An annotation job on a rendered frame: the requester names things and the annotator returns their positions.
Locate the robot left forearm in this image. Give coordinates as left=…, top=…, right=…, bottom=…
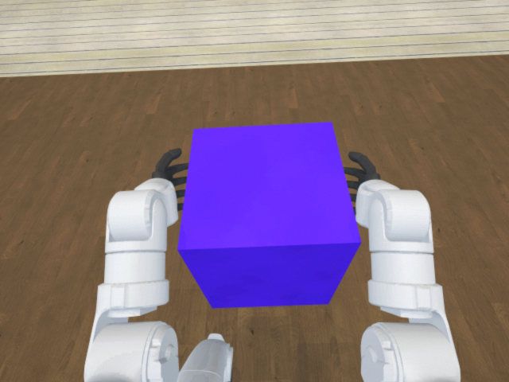
left=84, top=178, right=178, bottom=382

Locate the robot left hand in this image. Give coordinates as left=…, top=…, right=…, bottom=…
left=152, top=148, right=189, bottom=211

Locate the left robot thigh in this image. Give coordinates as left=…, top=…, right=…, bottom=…
left=177, top=339, right=233, bottom=382

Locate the robot right hand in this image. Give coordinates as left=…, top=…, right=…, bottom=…
left=343, top=151, right=380, bottom=215

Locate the robot left upper arm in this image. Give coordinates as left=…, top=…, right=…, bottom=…
left=85, top=321, right=179, bottom=382

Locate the robot right forearm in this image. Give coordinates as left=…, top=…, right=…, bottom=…
left=356, top=180, right=460, bottom=373

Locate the robot right upper arm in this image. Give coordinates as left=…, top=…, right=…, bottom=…
left=361, top=322, right=460, bottom=382

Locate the carton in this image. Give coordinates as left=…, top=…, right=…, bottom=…
left=177, top=122, right=361, bottom=308

